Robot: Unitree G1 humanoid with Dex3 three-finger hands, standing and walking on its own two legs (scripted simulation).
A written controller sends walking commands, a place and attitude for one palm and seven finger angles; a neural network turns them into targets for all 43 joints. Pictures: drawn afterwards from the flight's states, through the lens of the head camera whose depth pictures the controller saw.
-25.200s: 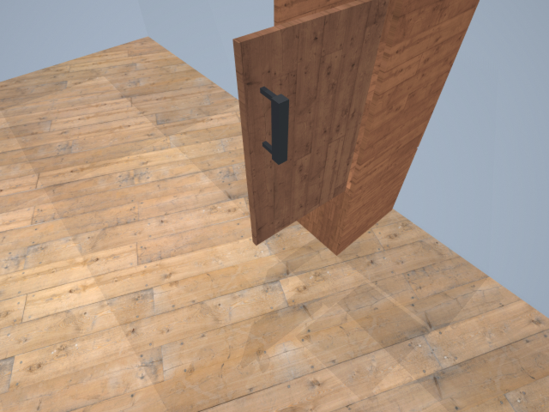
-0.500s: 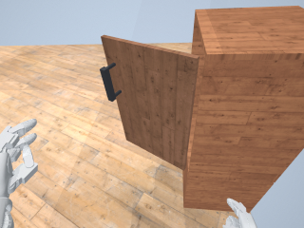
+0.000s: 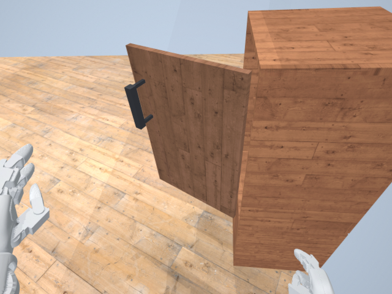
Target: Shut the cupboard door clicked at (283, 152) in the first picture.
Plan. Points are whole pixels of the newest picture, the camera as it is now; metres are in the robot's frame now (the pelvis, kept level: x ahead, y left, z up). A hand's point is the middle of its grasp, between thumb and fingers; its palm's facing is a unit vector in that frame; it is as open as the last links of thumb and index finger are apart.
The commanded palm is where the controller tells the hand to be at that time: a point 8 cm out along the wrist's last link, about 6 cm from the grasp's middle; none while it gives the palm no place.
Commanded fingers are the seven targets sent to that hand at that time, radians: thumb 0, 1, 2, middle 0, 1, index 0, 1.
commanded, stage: step back with the hand held close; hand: left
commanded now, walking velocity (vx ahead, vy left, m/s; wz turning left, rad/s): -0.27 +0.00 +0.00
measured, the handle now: (140, 104) +0.62 +0.25 +0.08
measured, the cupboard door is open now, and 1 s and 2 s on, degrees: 62 62 62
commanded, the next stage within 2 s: stop stepping back and stand still in 1.56 s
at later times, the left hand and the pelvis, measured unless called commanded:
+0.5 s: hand (7, 227) +0.16 +0.31 +0.16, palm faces +0.39 -0.79 -0.48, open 7.4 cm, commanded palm +0.10 +0.34 +0.17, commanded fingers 0.00 0.90 0.90 -0.20 -0.30 -0.20 -0.30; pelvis -0.05 +0.04 -0.01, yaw -1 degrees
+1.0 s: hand out of the picture +0.11 +0.32 +0.17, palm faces +0.45 -0.77 -0.44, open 7.4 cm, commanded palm +0.04 +0.35 +0.17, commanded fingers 0.00 0.90 0.90 -0.20 -0.30 -0.20 -0.30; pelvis -0.09 +0.05 -0.02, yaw +2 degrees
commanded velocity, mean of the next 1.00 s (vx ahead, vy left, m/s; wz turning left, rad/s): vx -0.31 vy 0.00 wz -0.01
